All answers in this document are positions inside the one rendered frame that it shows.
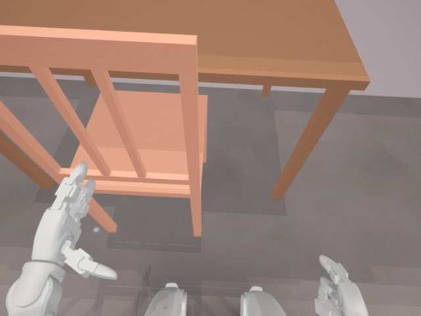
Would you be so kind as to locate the chair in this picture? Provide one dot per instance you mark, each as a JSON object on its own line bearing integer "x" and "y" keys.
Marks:
{"x": 135, "y": 143}

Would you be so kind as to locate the left robot forearm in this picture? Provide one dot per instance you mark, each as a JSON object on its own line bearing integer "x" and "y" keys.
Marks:
{"x": 38, "y": 290}

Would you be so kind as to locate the robot left hand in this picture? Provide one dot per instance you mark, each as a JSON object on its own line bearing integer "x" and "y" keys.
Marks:
{"x": 62, "y": 220}

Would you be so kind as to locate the robot right shin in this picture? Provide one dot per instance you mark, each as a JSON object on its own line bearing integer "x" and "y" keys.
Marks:
{"x": 256, "y": 288}

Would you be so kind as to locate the table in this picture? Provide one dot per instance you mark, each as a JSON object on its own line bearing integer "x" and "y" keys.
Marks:
{"x": 291, "y": 43}

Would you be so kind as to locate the robot right hand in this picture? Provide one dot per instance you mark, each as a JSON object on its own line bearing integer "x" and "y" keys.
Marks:
{"x": 346, "y": 299}

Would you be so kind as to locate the right robot thigh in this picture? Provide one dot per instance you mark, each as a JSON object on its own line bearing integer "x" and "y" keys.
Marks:
{"x": 259, "y": 303}

